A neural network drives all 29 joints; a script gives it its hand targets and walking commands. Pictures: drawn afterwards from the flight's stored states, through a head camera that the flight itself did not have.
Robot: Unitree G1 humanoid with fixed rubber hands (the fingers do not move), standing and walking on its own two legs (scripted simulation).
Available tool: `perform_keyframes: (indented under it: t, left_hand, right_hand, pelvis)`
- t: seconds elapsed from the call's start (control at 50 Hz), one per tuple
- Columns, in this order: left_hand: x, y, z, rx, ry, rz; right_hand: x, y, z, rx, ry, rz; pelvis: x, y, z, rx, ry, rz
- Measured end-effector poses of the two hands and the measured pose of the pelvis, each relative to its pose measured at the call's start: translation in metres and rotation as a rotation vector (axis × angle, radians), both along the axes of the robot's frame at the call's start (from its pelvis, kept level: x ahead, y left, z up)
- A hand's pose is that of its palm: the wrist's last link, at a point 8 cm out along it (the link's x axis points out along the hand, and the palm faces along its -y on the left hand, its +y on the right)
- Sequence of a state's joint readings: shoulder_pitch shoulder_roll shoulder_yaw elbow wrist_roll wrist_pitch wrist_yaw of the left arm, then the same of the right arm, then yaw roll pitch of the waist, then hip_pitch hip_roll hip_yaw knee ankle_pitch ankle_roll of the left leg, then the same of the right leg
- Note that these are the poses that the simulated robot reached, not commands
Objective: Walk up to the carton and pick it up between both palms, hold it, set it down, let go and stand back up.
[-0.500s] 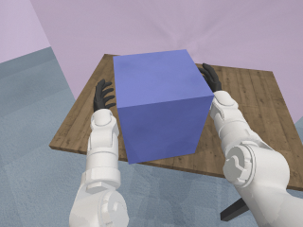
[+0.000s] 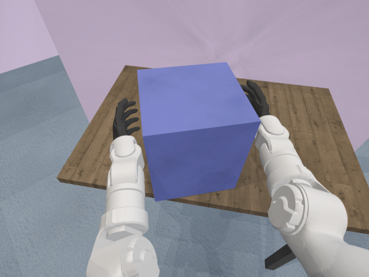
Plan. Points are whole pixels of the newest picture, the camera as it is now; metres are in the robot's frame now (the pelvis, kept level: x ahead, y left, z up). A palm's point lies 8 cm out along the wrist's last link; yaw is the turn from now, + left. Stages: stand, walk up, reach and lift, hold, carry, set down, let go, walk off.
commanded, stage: set down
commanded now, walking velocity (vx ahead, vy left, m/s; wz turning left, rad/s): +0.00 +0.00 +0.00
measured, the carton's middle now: (189, 133) +0.43 +0.07 +0.06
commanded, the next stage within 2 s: none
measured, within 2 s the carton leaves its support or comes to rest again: neither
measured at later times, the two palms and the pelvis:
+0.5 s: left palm (123, 137) +0.36 +0.21 +0.10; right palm (258, 116) +0.47 -0.07 +0.12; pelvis +0.00 +0.00 +0.00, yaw +0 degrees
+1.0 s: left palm (124, 134) +0.38 +0.21 +0.09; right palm (253, 119) +0.49 -0.07 +0.09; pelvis -0.01 +0.01 -0.01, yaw -1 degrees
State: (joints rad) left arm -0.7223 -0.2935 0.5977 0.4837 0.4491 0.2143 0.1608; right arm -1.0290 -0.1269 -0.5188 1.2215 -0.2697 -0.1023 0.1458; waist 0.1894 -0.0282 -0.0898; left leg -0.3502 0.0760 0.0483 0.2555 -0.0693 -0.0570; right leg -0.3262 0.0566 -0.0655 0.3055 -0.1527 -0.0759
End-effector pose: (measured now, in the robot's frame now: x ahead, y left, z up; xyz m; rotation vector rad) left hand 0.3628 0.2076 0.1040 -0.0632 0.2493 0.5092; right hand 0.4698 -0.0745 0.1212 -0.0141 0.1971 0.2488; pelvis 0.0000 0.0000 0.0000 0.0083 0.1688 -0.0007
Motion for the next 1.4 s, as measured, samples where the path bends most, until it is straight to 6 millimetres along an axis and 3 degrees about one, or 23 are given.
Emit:
perform_keyframes:
  t: [0.7, 1.04, 1.16, 1.4]
  left_hand:
    - [0.003, 0.002, -0.008, 0.009, 0.022, -0.004]
    - [0.019, 0.007, -0.021, 0.029, 0.073, -0.021]
    - [0.02, 0.009, -0.031, 0.01, 0.102, -0.021]
    - [0.008, 0.024, -0.041, 0.021, 0.088, -0.009]
  right_hand:
    - [-0.001, -0.001, -0.003, -0.014, -0.007, 0.011]
    - [0.025, 0.0, -0.034, -0.038, 0.133, 0.023]
    - [0.036, -0.014, -0.033, -0.051, 0.121, 0.017]
    - [0.041, -0.071, -0.032, -0.069, 0.089, -0.046]
  pelvis:
    - [0.001, 0.005, 0.0, 0.002, 0.005, -0.012]
    - [-0.01, 0.007, -0.009, -0.028, 0.149, -0.013]
    - [-0.014, 0.002, -0.012, -0.026, 0.189, -0.013]
    - [-0.014, 0.002, -0.012, -0.019, 0.214, -0.017]
